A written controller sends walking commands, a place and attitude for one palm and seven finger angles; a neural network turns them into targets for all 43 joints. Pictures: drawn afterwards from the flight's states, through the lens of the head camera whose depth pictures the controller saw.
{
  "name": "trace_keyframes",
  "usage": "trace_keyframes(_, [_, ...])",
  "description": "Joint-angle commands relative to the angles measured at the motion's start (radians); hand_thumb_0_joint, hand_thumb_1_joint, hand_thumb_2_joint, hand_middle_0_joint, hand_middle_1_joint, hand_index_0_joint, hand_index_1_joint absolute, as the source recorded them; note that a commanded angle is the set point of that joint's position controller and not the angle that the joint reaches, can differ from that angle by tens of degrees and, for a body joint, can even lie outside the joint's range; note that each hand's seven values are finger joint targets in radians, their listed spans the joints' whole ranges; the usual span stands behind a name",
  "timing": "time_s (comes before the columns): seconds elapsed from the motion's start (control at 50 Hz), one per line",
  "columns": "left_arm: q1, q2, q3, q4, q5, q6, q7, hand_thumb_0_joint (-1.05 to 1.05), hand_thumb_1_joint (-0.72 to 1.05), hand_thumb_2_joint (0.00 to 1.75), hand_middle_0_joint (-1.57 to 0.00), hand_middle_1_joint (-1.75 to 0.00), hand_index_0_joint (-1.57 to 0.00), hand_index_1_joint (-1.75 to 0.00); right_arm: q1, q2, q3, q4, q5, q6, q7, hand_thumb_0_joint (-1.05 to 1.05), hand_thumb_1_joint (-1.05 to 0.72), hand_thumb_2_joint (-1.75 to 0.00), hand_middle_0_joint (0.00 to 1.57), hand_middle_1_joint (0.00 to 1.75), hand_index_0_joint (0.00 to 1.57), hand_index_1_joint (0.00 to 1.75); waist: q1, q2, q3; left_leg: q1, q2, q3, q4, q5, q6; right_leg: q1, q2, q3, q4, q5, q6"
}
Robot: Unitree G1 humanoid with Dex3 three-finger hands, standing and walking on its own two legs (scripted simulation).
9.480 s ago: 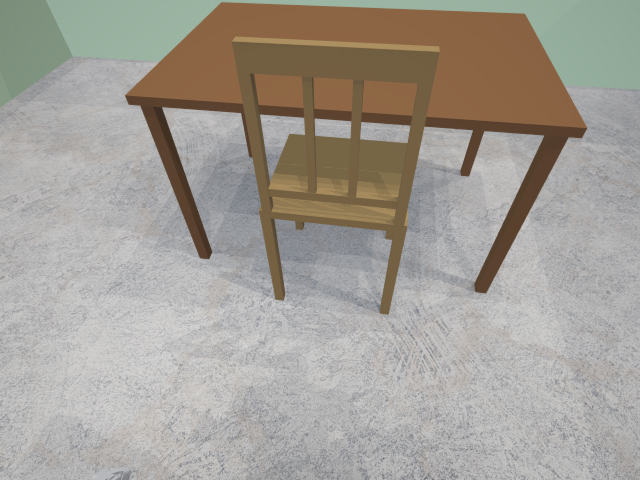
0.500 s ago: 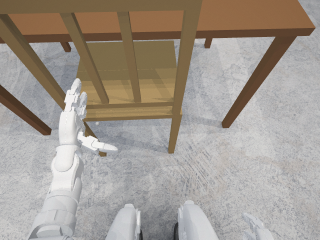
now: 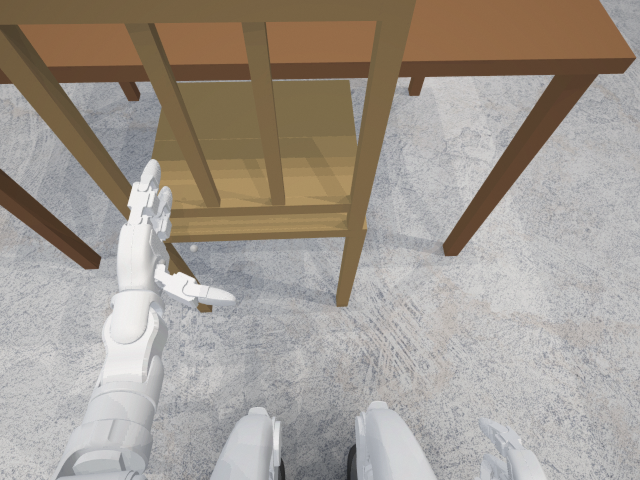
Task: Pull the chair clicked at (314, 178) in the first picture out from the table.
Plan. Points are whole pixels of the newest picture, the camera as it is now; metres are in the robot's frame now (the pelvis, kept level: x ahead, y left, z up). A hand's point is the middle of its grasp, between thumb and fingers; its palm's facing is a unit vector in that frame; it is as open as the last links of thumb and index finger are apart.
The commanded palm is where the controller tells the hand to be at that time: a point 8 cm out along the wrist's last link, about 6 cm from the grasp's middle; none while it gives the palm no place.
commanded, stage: aim the fingers beside a spindle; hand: left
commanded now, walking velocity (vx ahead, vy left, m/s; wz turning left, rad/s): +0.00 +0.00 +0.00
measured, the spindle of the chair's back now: (186, 135) +0.54 +0.18 +0.06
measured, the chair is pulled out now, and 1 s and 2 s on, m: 0.00 0.00 0.00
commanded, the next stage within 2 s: none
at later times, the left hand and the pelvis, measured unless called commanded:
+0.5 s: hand (186, 252) +0.38 +0.16 +0.02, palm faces +0.07 -1.00 -0.07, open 17.0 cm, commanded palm +0.36 +0.21 +0.02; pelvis +0.00 +0.00 +0.00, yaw +0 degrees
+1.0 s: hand (187, 251) +0.38 +0.16 +0.02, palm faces +0.04 -1.00 -0.04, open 17.0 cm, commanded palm +0.36 +0.21 +0.02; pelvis +0.00 +0.00 +0.00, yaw +0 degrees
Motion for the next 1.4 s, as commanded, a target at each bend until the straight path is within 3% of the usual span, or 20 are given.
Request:
trace_keyframes(0.0, [-0.227, 0.096, -0.038, -0.277, -0.015, -0.094, -0.019, 0.00, -0.50, 0.30, -0.06, -0.08, -0.06, -0.08, 0.061, -0.139, -0.058, -0.106, 0.002, -0.035, -0.010, 0.00, -0.90, -0.90, 0.20, 0.30, 0.20, 0.30, -0.017, 0.000, -0.451, 0.275, -0.008, -0.018, -0.150, 0.377, 0.014, 0.326, 0.000, 0.021, -0.158, 0.365, -0.002])
trace_keyframes(0.12, [-0.278, 0.070, -0.069, -0.193, -0.009, -0.079, -0.027, 0.00, -0.50, 0.30, -0.06, -0.08, -0.06, -0.08, 0.057, -0.148, -0.057, -0.074, 0.005, -0.038, -0.018, 0.00, -0.90, -0.90, 0.20, 0.30, 0.20, 0.30, -0.037, -0.014, -0.339, 0.232, -0.011, -0.033, -0.155, 0.248, 0.012, 0.229, -0.002, 0.011, -0.180, 0.217, -0.003])
trace_keyframes(0.24, [-0.282, 0.137, 0.002, -0.255, 0.005, -0.101, 0.013, 0.00, -0.50, 0.30, -0.06, -0.08, -0.06, -0.08, 0.051, -0.141, -0.057, -0.090, -0.006, -0.037, -0.013, 0.00, -0.90, -0.90, 0.20, 0.30, 0.20, 0.30, 0.011, 0.065, -0.449, 0.305, -0.013, -0.034, -0.155, 0.344, 0.002, 0.258, -0.005, 0.011, -0.145, 0.278, -0.013])
trace_keyframes(0.3, [-0.214, 0.198, 0.065, -0.244, 0.006, -0.100, 0.027, 0.00, -0.50, 0.30, -0.06, -0.08, -0.06, -0.08, 0.050, -0.142, -0.055, -0.107, -0.007, -0.031, -0.012, 0.00, -0.90, -0.90, 0.20, 0.30, 0.20, 0.30, 0.027, -0.003, -0.473, 0.247, -0.017, -0.024, -0.150, 0.349, 0.009, 0.338, -0.001, 0.022, -0.142, 0.321, -0.008])
trace_keyframes(0.32, [-0.229, 0.150, 0.025, -0.229, 0.004, -0.093, 0.023, 0.00, -0.50, 0.30, -0.06, -0.08, -0.06, -0.08, 0.044, -0.134, -0.051, -0.104, -0.006, -0.029, -0.009, 0.00, -0.90, -0.90, 0.20, 0.30, 0.20, 0.30, 0.006, -0.010, -0.445, 0.235, -0.019, -0.017, -0.148, 0.325, 0.013, 0.329, -0.001, 0.025, -0.154, 0.314, -0.003])
trace_keyframes(0.38, [-0.207, 0.157, 0.037, -0.198, -0.004, -0.077, 0.006, 0.00, -0.50, 0.30, -0.06, -0.08, -0.06, -0.08, 0.047, -0.139, -0.052, -0.103, -0.001, -0.026, -0.010, 0.00, -0.90, -0.90, 0.20, 0.30, 0.20, 0.30, 0.009, -0.027, -0.408, 0.191, -0.020, -0.010, -0.150, 0.285, 0.014, 0.341, -0.002, 0.033, -0.167, 0.291, -0.002])
trace_keyframes(0.5, [-0.286, 0.079, -0.060, -0.187, -0.028, -0.070, -0.053, 0.00, -0.50, 0.30, -0.06, -0.08, -0.06, -0.08, 0.051, -0.147, -0.054, -0.097, 0.010, -0.037, -0.021, 0.00, -0.90, -0.90, 0.20, 0.30, 0.20, 0.30, -0.035, -0.033, -0.359, 0.193, -0.016, -0.020, -0.145, 0.223, 0.018, 0.271, -0.001, 0.029, -0.189, 0.210, -0.003])
trace_keyframes(0.62, [-0.307, 0.140, -0.009, -0.283, -0.020, -0.104, -0.018, 0.00, -0.50, 0.30, -0.06, -0.08, -0.06, -0.08, 0.062, -0.145, -0.058, -0.081, -0.001, -0.048, -0.024, 0.00, -0.90, -0.90, 0.20, 0.30, 0.20, 0.30, -0.006, 0.046, -0.478, 0.294, -0.014, -0.030, -0.143, 0.338, 0.010, 0.282, -0.004, 0.021, -0.158, 0.289, -0.006])
trace_keyframes(0.76, [-0.244, 0.186, 0.067, -0.112, 0.006, -0.063, 0.013, 0.00, -0.50, 0.30, -0.06, -0.08, -0.06, -0.08, 0.051, -0.144, -0.047, -0.089, -0.001, -0.025, -0.017, 0.00, -0.90, -0.90, 0.20, 0.30, 0.20, 0.30, -0.002, -0.037, -0.365, 0.138, -0.024, -0.005, -0.144, 0.222, 0.016, 0.306, -0.003, 0.040, -0.177, 0.222, 0.001])
trace_keyframes(0.82, [-0.252, 0.173, 0.053, -0.181, -0.010, -0.078, -0.009, 0.00, -0.50, 0.30, -0.06, -0.08, -0.06, -0.08, 0.052, -0.143, -0.050, -0.106, -0.001, -0.030, -0.016, 0.00, -0.90, -0.90, 0.20, 0.30, 0.20, 0.30, 0.010, 0.007, -0.436, 0.188, -0.021, -0.004, -0.144, 0.279, 0.015, 0.335, -0.001, 0.040, -0.166, 0.281, -0.005])
trace_keyframes(0.9, [-0.236, 0.137, -0.002, -0.271, -0.036, -0.093, -0.047, 0.00, -0.50, 0.30, -0.06, -0.08, -0.06, -0.08, 0.063, -0.143, -0.056, -0.110, 0.003, -0.042, -0.018, 0.00, -0.90, -0.90, 0.20, 0.30, 0.20, 0.30, -0.003, 0.008, -0.499, 0.262, -0.013, -0.014, -0.143, 0.367, 0.015, 0.357, 0.002, 0.033, -0.157, 0.365, -0.005])
trace_keyframes(0.96, [-0.211, 0.094, -0.044, -0.250, -0.040, -0.077, -0.060, 0.00, -0.50, 0.30, -0.06, -0.08, -0.06, -0.08, 0.064, -0.143, -0.057, -0.091, 0.005, -0.043, -0.017, 0.00, -0.90, -0.90, 0.20, 0.30, 0.20, 0.30, -0.016, 0.000, -0.438, 0.261, -0.010, -0.020, -0.150, 0.341, 0.013, 0.319, 0.000, 0.022, -0.173, 0.325, -0.001])
trace_keyframes(1.02, [-0.218, 0.104, -0.029, -0.190, -0.029, -0.059, -0.045, 0.00, -0.50, 0.30, -0.06, -0.08, -0.06, -0.08, 0.068, -0.150, -0.057, -0.076, 0.006, -0.038, -0.021, 0.00, -0.90, -0.90, 0.20, 0.30, 0.20, 0.30, -0.029, -0.032, -0.371, 0.217, -0.010, -0.022, -0.146, 0.292, 0.014, 0.273, 0.000, 0.017, -0.175, 0.277, 0.001])
trace_keyframes(1.08, [-0.250, 0.141, 0.016, -0.163, -0.016, -0.065, -0.020, 0.00, -0.50, 0.30, -0.06, -0.08, -0.06, -0.08, 0.057, -0.149, -0.056, -0.076, 0.005, -0.035, -0.022, 0.00, -0.90, -0.90, 0.20, 0.30, 0.20, 0.30, -0.018, -0.039, -0.344, 0.178, -0.016, -0.020, -0.144, 0.245, 0.014, 0.260, -0.002, 0.022, -0.174, 0.230, -0.001])
trace_keyframes(1.12, [-0.298, 0.174, 0.041, -0.226, -0.010, -0.090, -0.006, 0.00, -0.50, 0.30, -0.06, -0.08, -0.06, -0.08, 0.056, -0.146, -0.055, -0.085, -0.002, -0.037, -0.021, 0.00, -0.90, -0.90, 0.20, 0.30, 0.20, 0.30, 0.000, 0.030, -0.403, 0.220, -0.019, -0.019, -0.143, 0.283, 0.012, 0.271, -0.003, 0.026, -0.159, 0.255, -0.007])
trace_keyframes(1.2, [-0.228, 0.170, 0.028, -0.331, -0.009, -0.114, 0.003, 0.00, -0.50, 0.30, -0.06, -0.08, -0.06, -0.08, 0.059, -0.140, -0.058, -0.106, -0.008, -0.041, -0.013, 0.00, -0.90, -0.90, 0.20, 0.30, 0.20, 0.30, 0.023, 0.083, -0.531, 0.344, -0.010, -0.031, -0.147, 0.436, 0.001, 0.311, 0.002, 0.015, -0.131, 0.365, -0.012])
trace_keyframes(1.24, [-0.197, 0.118, -0.020, -0.319, -0.014, -0.098, -0.004, 0.00, -0.50, 0.30, -0.06, -0.08, -0.06, -0.08, 0.055, -0.136, -0.058, -0.100, -0.006, -0.038, -0.008, 0.00, -0.90, -0.90, 0.20, 0.30, 0.20, 0.30, 0.006, 0.058, -0.498, 0.340, -0.006, -0.028, -0.149, 0.431, 0.002, 0.310, 0.002, 0.013, -0.148, 0.367, -0.007])
trace_keyframes(1.3, [-0.143, 0.102, -0.025, -0.170, -0.016, -0.045, -0.023, 0.00, -0.50, 0.30, -0.06, -0.08, -0.06, -0.08, 0.061, -0.147, -0.054, -0.092, 0.004, -0.028, -0.012, 0.00, -0.90, -0.90, 0.20, 0.30, 0.20, 0.30, -0.021, -0.065, -0.364, 0.204, -0.011, -0.022, -0.151, 0.310, 0.014, 0.309, 0.005, 0.014, -0.174, 0.306, -0.001])
trace_keyframes(1.34, [-0.160, 0.113, -0.003, -0.125, -0.022, -0.030, -0.032, 0.00, -0.50, 0.30, -0.06, -0.08, -0.06, -0.08, 0.053, -0.152, -0.053, -0.090, 0.010, -0.023, -0.014, 0.00, -0.90, -0.90, 0.20, 0.30, 0.20, 0.30, -0.018, -0.082, -0.314, 0.153, -0.016, -0.017, -0.153, 0.239, 0.014, 0.286, 0.001, 0.020, -0.184, 0.244, 0.000])
trace_keyframes(1.38, [-0.200, 0.107, -0.013, -0.167, -0.026, -0.039, -0.039, 0.00, -0.50, 0.30, -0.06, -0.08, -0.06, -0.08, 0.046, -0.150, -0.054, -0.100, 0.009, -0.025, -0.016, 0.00, -0.90, -0.90, 0.20, 0.30, 0.20, 0.30, -0.013, -0.053, -0.346, 0.170, -0.018, -0.016, -0.152, 0.238, 0.015, 0.285, -0.002, 0.024, -0.182, 0.234, -0.003])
